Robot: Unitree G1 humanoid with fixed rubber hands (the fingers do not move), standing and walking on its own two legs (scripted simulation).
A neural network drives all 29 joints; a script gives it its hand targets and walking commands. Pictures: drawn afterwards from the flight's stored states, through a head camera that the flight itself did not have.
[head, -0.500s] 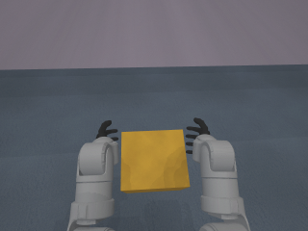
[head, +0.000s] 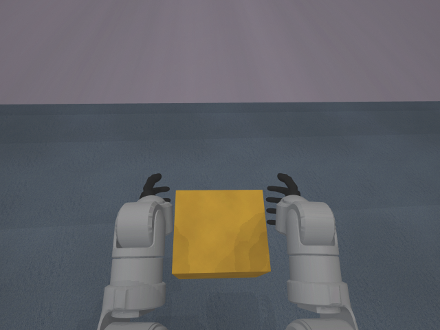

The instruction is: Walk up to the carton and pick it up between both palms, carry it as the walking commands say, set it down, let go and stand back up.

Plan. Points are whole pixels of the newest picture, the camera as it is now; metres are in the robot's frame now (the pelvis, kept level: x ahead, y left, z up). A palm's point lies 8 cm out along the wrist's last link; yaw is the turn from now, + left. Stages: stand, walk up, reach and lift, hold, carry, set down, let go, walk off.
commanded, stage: carry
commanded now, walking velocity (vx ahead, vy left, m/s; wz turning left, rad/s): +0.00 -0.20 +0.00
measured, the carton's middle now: (218, 236) +0.32 +0.00 -0.03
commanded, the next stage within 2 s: none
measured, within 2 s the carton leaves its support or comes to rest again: neither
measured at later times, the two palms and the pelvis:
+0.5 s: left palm (145, 212) +0.30 +0.13 +0.09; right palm (290, 211) +0.30 -0.12 +0.10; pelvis -0.01 +0.00 +0.00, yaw +0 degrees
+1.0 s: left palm (173, 222) +0.28 +0.08 +0.08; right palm (315, 223) +0.28 -0.16 +0.08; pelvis -0.02 -0.04 -0.01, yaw +0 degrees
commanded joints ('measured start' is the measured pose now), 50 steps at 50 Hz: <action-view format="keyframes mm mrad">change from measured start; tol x16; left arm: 1 -544 -1093 -564 -98 -451 -35 -479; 50 -527 -1110 -542 -46 -436 -31 -476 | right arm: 1 -526 1110 566 -69 452 -17 427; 50 -572 1097 553 -59 459 -2 422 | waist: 1 -10 -3 -361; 6 -10 198 -302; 11 11 -133 -323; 18 -5 -75 -370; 23 -21 281 -296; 34 5 -129 -285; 42 -8 281 -266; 47 14 -170 -295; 50 7 -81 -325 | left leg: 1 127 48 -12 -111 31 20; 8 129 225 -184 -79 368 95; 13 -161 -15 -1 161 -246 6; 19 165 -6 43 -158 57 31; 23 209 361 -353 -221 321 189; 28 228 213 -140 -72 732 91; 34 -99 2 33 147 -167 -7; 43 67 245 -223 -155 288 90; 50 -163 -15 -14 286 -237 1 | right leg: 1 245 -240 146 -58 299 175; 7 73 -195 151 121 -22 132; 12 333 -342 350 -94 335 99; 17 322 -273 191 -81 389 117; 21 105 -216 117 -18 81 210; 24 -46 -162 111 321 -260 139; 32 261 -307 185 64 282 59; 38 179 -300 121 88 251 4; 42 38 -165 50 225 -190 88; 50 276 -379 255 18 258 -51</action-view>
